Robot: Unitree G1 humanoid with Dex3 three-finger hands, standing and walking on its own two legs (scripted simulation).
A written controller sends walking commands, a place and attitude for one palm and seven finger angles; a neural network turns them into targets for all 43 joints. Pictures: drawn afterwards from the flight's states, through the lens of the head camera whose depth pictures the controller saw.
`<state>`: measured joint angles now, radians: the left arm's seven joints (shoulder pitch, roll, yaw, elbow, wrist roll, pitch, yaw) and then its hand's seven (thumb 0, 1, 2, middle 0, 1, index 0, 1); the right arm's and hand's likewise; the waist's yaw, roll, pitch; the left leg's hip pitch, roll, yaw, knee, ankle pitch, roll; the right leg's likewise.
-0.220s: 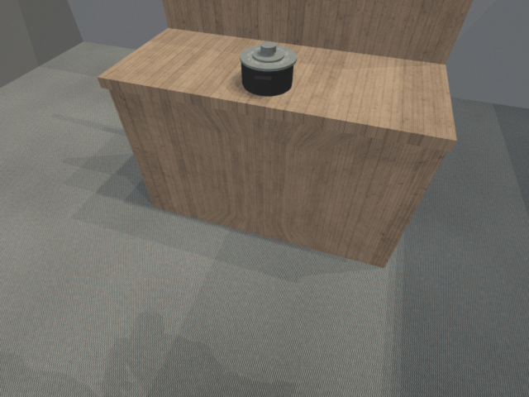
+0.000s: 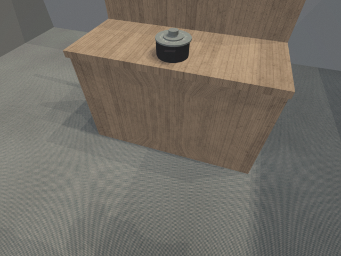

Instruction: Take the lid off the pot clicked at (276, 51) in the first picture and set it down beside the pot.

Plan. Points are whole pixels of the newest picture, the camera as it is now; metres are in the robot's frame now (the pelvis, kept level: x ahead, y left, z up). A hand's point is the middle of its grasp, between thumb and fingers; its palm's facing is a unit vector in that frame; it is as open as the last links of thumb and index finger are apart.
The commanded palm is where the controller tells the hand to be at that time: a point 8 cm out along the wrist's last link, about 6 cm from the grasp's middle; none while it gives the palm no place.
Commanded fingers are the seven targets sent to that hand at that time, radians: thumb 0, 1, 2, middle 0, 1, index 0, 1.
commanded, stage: look at it before walking up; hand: left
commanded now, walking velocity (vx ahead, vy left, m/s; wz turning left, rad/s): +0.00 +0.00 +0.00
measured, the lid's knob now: (173, 31) +1.06 +0.05 +0.06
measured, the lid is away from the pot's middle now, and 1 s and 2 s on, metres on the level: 0.00 0.00 0.00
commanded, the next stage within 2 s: walk to a spot facing it in 0.42 s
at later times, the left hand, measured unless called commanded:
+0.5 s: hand out of the picture +0.07 +0.24 -0.16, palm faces -0.02 -0.95 -0.32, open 7.4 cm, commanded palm none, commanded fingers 0.00 0.90 0.90 -0.20 -0.30 -0.20 -0.30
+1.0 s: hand out of the picture +0.05 +0.27 -0.20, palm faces +0.21 -0.96 -0.19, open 7.4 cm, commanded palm none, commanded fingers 0.00 0.90 0.90 -0.20 -0.30 -0.20 -0.30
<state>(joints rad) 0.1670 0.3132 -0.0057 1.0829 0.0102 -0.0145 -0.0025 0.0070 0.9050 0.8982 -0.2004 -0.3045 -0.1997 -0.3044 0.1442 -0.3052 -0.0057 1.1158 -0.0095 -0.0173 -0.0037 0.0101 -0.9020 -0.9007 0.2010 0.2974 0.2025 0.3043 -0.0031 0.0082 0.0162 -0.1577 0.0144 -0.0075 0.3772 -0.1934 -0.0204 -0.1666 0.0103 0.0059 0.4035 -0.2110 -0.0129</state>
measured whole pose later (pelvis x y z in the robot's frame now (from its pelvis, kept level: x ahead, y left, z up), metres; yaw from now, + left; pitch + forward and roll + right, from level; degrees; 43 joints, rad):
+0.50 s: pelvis +0.02 +0.00 +0.00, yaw +0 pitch -1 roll +0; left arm 0.17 0.31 0.00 1.09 0.01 -0.02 0.00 0.01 0.91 0.90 -0.20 -0.30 -0.20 -0.30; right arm 0.13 -0.31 0.00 1.12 -0.01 -0.02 -0.01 0.01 -0.90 -0.90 0.20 0.30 0.20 0.30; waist 0.00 0.01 0.02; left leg -0.13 0.02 0.00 0.35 -0.20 -0.02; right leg -0.14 0.01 0.01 0.38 -0.22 -0.01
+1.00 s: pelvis +0.10 +0.08 -0.02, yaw +11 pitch +0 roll +1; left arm 0.31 0.25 0.06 1.05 0.03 0.02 -0.02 0.01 0.91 0.90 -0.20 -0.30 -0.20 -0.30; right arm 0.35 -0.16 -0.04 1.04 -0.01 -0.05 0.00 0.01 -0.90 -0.90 0.20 0.30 0.20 0.30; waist -0.01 -0.08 0.03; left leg -0.28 -0.04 0.10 0.58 -0.30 0.06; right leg -0.43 -0.10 -0.02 1.17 -0.36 0.02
